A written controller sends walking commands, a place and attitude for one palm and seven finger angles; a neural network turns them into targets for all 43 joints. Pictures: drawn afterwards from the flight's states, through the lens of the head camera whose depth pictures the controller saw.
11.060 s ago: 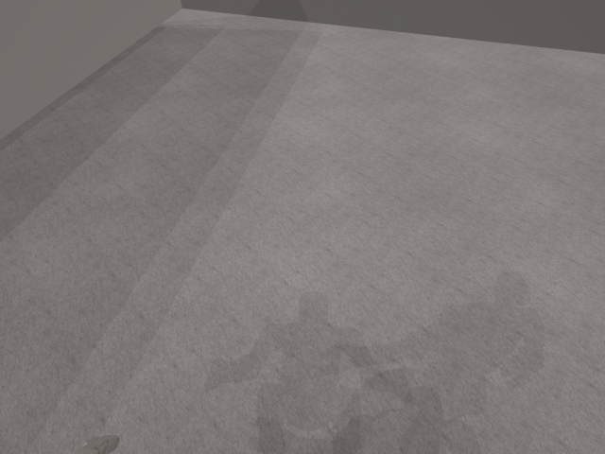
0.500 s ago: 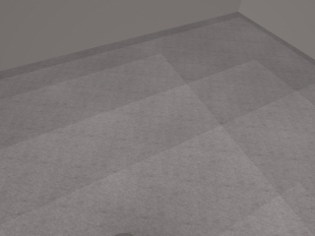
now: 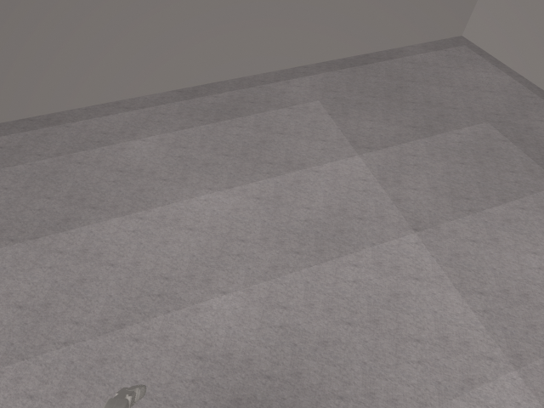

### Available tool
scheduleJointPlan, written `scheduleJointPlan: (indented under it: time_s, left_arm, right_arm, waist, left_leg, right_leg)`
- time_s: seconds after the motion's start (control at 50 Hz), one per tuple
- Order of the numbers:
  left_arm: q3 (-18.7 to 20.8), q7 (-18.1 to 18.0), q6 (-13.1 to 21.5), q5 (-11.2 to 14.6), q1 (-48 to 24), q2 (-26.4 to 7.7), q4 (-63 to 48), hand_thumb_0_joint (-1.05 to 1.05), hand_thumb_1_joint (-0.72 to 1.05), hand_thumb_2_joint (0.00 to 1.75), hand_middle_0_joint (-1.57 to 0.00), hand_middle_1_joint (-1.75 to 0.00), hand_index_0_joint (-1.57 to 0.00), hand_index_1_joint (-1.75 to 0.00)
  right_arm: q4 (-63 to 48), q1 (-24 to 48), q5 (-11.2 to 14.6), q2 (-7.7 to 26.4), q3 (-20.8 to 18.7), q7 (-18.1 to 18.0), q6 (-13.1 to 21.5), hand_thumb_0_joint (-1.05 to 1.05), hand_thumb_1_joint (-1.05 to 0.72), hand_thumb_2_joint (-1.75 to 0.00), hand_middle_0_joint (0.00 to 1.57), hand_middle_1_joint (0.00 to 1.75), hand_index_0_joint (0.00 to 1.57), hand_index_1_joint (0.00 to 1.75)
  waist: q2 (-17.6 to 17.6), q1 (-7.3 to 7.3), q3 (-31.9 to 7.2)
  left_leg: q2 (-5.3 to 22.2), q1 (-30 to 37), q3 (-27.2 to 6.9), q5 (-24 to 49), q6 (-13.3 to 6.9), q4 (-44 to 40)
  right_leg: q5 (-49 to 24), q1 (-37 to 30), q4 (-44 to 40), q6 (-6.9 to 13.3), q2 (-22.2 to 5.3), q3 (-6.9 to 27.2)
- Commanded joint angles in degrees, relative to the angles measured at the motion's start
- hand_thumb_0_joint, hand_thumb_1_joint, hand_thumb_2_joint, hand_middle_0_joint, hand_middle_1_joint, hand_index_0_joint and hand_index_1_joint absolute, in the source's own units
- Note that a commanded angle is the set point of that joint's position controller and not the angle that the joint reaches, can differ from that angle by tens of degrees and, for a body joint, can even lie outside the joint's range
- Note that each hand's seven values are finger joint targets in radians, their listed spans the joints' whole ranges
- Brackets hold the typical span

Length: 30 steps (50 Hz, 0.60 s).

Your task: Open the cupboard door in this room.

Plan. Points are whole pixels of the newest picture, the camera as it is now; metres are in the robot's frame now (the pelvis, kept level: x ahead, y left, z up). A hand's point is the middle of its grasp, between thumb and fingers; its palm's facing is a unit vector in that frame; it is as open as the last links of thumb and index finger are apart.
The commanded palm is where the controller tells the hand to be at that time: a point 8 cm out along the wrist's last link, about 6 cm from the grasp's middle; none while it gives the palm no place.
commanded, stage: turn or walk to find it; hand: left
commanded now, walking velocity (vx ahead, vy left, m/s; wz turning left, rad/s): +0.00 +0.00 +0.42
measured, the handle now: out of the picture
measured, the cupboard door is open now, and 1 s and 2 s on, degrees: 0 0 0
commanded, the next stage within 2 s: none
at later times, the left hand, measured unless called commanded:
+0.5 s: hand out of the picture -0.04 +0.21 -0.19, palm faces +0.29 -0.93 -0.23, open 7.4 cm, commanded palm none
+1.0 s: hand out of the picture +0.01 +0.23 -0.15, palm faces +0.41 -0.87 -0.28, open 7.4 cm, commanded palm none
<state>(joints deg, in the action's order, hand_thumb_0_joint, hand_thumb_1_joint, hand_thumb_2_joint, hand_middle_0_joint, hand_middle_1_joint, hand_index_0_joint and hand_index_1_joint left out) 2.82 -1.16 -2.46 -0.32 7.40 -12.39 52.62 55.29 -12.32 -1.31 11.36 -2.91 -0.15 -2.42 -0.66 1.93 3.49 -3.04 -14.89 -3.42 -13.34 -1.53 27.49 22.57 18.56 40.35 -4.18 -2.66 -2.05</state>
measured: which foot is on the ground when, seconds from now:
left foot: down 0.00-0.04, up 0.06-0.48, down 0.50-1.00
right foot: up 0.00-0.02, down 0.04-0.50, up 0.52-0.98, down 1.00-1.00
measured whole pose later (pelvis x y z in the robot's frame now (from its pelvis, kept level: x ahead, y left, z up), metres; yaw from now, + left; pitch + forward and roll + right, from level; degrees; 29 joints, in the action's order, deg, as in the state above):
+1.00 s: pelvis -0.02 -0.01 -0.01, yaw +25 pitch +0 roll +1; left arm 2.3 -1.2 -1.3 -0.4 7.5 -11.6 51.8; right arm 55.2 -13.0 -0.9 12.0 -3.3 0.0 -2.7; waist -1.6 1.8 3.3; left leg -3.3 -16.4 -4.6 -15.3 -0.2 31.4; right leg 16.9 15.4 32.2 -2.4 -2.2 -3.3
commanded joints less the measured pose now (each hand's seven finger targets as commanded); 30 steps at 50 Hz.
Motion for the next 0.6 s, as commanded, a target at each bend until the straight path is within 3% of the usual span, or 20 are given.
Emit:
scheduleJointPlan:
  time_s: [0.0,0.02,0.04,0.06,0.08,0.1,0.12,0.16,0.26,0.36,0.4,0.42,0.44,0.46,0.48,0.5,0.54,0.58]
  left_arm:
    - [1.75,-0.72,2.79,-0.6,8.91,-8.54,-1.75,0.0,0.9,0.9,-0.2,-0.3,-0.2,-0.3]
    - [2.58,-1.12,3.25,-1.32,9.27,-13.21,-1.89,0.0,0.9,0.9,-0.2,-0.3,-0.2,-0.3]
    - [2.64,-1.04,3.11,-0.72,9.06,-13.02,-2.55,0.0,0.9,0.9,-0.2,-0.3,-0.2,-0.3]
    - [2.78,-1.15,3.12,-0.67,6.34,-11.88,-2.96,0.0,0.9,0.9,-0.2,-0.3,-0.2,-0.3]
    - [2.12,-0.97,3.06,-0.55,3.95,-10.01,-3.5,0.0,0.9,0.9,-0.2,-0.3,-0.2,-0.3]
    - [1.52,-0.78,3.1,-0.51,1.74,-8.31,-3.82,0.0,0.9,0.9,-0.2,-0.3,-0.2,-0.3]
    - [1.29,-0.8,3.14,-0.52,0.65,-7.26,-4.1,0.0,0.9,0.9,-0.2,-0.3,-0.2,-0.3]
    - [1.22,-0.83,3.53,-0.68,2.6,-6.88,-3.68,0.0,0.9,0.9,-0.2,-0.3,-0.2,-0.3]
    - [1.85,-0.83,3.28,-1.11,6.99,-8.87,-1.43,0.0,0.9,0.9,-0.2,-0.3,-0.2,-0.3]
    - [2.68,-0.64,2.69,-1.55,9.71,-11.26,0.43,0.0,0.9,0.9,-0.2,-0.3,-0.2,-0.3]
    - [2.84,-0.59,2.45,-1.47,8.93,-11.72,0.73,0.0,0.9,0.9,-0.2,-0.3,-0.2,-0.3]
    - [2.94,-0.59,2.28,-1.23,7.86,-11.52,0.88,0.0,0.9,0.9,-0.2,-0.3,-0.2,-0.3]
    - [2.83,-0.49,1.96,-0.73,7.78,-11.06,0.81,0.0,0.9,0.9,-0.2,-0.3,-0.2,-0.3]
    - [2.61,-0.26,1.47,-0.28,8.65,-8.69,-0.31,0.0,0.9,0.9,-0.2,-0.3,-0.2,-0.3]
    - [1.34,-0.07,1.22,-0.27,7.53,-5.02,-2.42,0.0,0.9,0.9,-0.2,-0.3,-0.2,-0.3]
    - [1.02,-0.64,0.34,-0.78,3.19,-5.83,-2.78,0.0,0.9,0.9,-0.2,-0.3,-0.2,-0.3]
    - [1.51,-0.19,0.31,-0.47,2.13,-6.13,-1.54,0.0,0.9,0.9,-0.2,-0.3,-0.2,-0.3]
    - [1.57,0.37,0.65,-0.62,4.09,-6.01,-0.15,0.0,0.9,0.9,-0.2,-0.3,-0.2,-0.3]
  right_arm:
    - [-4.21,-0.03,0.78,8.42,-2.84,-0.12,1.49,0.0,-0.9,-0.9,0.2,0.3,0.2,0.3]
    - [-5.45,-0.64,0.92,4.76,-2.15,0.27,1.51,0.0,-0.9,-0.9,0.2,0.3,0.2,0.3]
    - [-5.53,0.52,0.19,6.86,-2.75,-0.17,0.59,0.0,-0.9,-0.9,0.2,0.3,0.2,0.3]
    - [-4.69,0.79,0.07,7.12,-3.06,-0.08,-0.14,0.0,-0.9,-0.9,0.2,0.3,0.2,0.3]
    - [-3.43,0.35,0.09,7.34,-3.23,0.27,-0.53,0.0,-0.9,-0.9,0.2,0.3,0.2,0.3]
    - [-2.36,-1.08,0.02,6.89,-3.21,0.64,-0.78,0.0,-0.9,-0.9,0.2,0.3,0.2,0.3]
    - [-1.66,-2.41,0.06,6.48,-3.06,0.89,-0.85,0.0,-0.9,-0.9,0.2,0.3,0.2,0.3]
    - [-1.43,-2.16,-0.02,6.27,-2.79,1.0,-0.92,0.0,-0.9,-0.9,0.2,0.3,0.2,0.3]
    - [-2.01,2.01,0.14,5.69,-2.04,0.85,-0.9,0.0,-0.9,-0.9,0.2,0.3,0.2,0.3]
    - [-3.19,5.6,0.78,4.83,-1.05,0.76,0.04,0.0,-0.9,-0.9,0.2,0.3,0.2,0.3]
    - [-3.05,3.98,0.87,5.12,-0.89,0.6,0.51,0.0,-0.9,-0.9,0.2,0.3,0.2,0.3]
    - [-2.72,2.31,0.82,5.39,-0.96,0.58,0.77,0.0,-0.9,-0.9,0.2,0.3,0.2,0.3]
    - [-2.25,0.36,0.66,6.78,-1.17,0.69,1.22,0.0,-0.9,-0.9,0.2,0.3,0.2,0.3]
    - [-2.25,-1.64,0.26,11.7,-2.24,0.64,1.92,0.0,-0.9,-0.9,0.2,0.3,0.2,0.3]
    - [-2.06,-4.24,0.19,16.46,-3.31,0.38,1.73,0.0,-0.9,-0.9,0.2,0.3,0.2,0.3]
    - [-0.62,-6.45,0.19,16.23,-3.32,-0.41,1.71,0.0,-0.9,-0.9,0.2,0.3,0.2,0.3]
    - [-1.86,-0.84,0.09,13.41,-2.53,-1.2,1.63,0.0,-0.9,-0.9,0.2,0.3,0.2,0.3]
    - [-3.07,2.02,0.16,11.56,-1.81,-1.18,2.11,0.0,-0.9,-0.9,0.2,0.3,0.2,0.3]
  waist:
    - [2.19,-3.81,-9.01]
    - [15.92,-3.87,-7.57]
    - [14.53,-4.44,-7.07]
    - [14.08,-3.26,-4.93]
    - [10.12,-2.07,-2.4]
    - [8.18,-0.59,-1.36]
    - [8.13,0.13,-1.4]
    - [10.12,-0.88,-1.65]
    - [9.86,-3.04,-1.79]
    - [12.65,-5.04,-3.95]
    - [12.65,-3.83,-5.32]
    - [11.64,-2.68,-5.91]
    - [7.76,-1.36,-6.87]
    - [-5.35,-0.23,-8.95]
    - [-17.84,0.89,-8.35]
    - [-14.97,2.87,-8.18]
    - [-11.11,0.52,-4.67]
    - [-7.08,-1.27,-4.41]
  left_leg:
    - [7.65,-6.75,-9.8,9.63,-1.54,5.51]
    - [-0.65,-17.1,-0.55,-13.3,2.59,16.72]
    - [0.53,-16.7,-1.51,-20.58,2.84,27.14]
    - [1.57,-16.64,-2.48,-18.88,2.95,34.88]
    - [2.42,-16.78,-2.16,-14.96,3.24,39.79]
    - [3.17,-16.73,-1.4,-11.02,3.73,42.16]
    - [3.62,-16.47,-0.62,-8.76,4.13,42.64]
    - [4.31,-16.21,0.59,-7.28,5.11,41.85]
    - [5.28,-15.18,3.17,-10.91,5.95,32.86]
    - [4.75,-9.31,6.92,-13.91,4.86,18.1]
    - [4.44,-5.81,8.25,-10.85,4.28,10.75]
    - [4.62,-1.72,8.61,-6.01,4.03,4.8]
    - [5.12,5.46,8.3,2.29,3.31,-3.3]
    - [14.44,14.44,-4.0,15.51,-0.37,-6.93]
    - [26.19,17.12,-16.65,35.17,-7.37,-7.53]
    - [26.12,13.49,-15.96,34.73,-8.83,-7.67]
    - [21.95,10.2,-12.05,29.18,-9.12,-7.4]
    - [17.89,10.06,-7.26,31.03,-7.67,-7.04]
  right_leg:
    - [-14.36,-18.24,-21.94,2.29,-6.97,5.45]
    - [-22.82,-22.0,-23.28,8.13,-20.82,18.17]
    - [-26.76,-15.59,-23.42,12.68,-25.05,18.59]
    - [-25.24,-11.43,-23.74,13.35,-22.69,16.8]
    - [-23.06,-8.72,-23.47,12.33,-19.46,12.43]
    - [-22.61,-7.69,-22.89,10.95,-16.59,7.38]
    - [-23.75,-7.73,-22.53,9.93,-15.01,4.49]
    - [-26.45,-9.11,-22.4,9.85,-14.67,2.52]
    - [-29.91,-13.05,-21.14,11.43,-16.68,0.96]
    - [-37.34,-15.42,-16.99,12.22,-17.87,-0.4]
    - [-37.78,-15.48,-14.24,11.0,-17.82,-1.71]
    - [-35.07,-13.92,-11.77,9.35,-17.34,-3.34]
    - [-30.34,-9.26,-7.41,6.55,-15.84,-5.49]
    - [-15.21,1.1,2.44,2.63,-10.45,-8.67]
    - [14.51,11.96,12.73,-0.18,-4.89,-7.71]
    - [14.94,11.26,18.94,0.24,-4.55,-1.93]
    - [7.77,13.6,24.18,0.08,-4.83,0.69]
    - [2.71,12.42,24.1,-0.33,-4.29,0.4]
